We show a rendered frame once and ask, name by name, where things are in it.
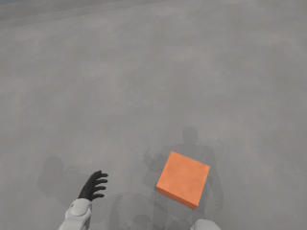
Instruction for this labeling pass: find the carton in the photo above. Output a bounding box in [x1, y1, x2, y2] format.
[156, 151, 210, 210]

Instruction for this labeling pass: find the right robot thigh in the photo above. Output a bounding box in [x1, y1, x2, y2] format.
[190, 219, 221, 230]

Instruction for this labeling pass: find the robot left forearm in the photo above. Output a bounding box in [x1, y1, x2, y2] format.
[58, 198, 92, 230]

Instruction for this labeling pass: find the left robot hand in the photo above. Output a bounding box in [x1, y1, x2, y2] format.
[78, 171, 108, 201]

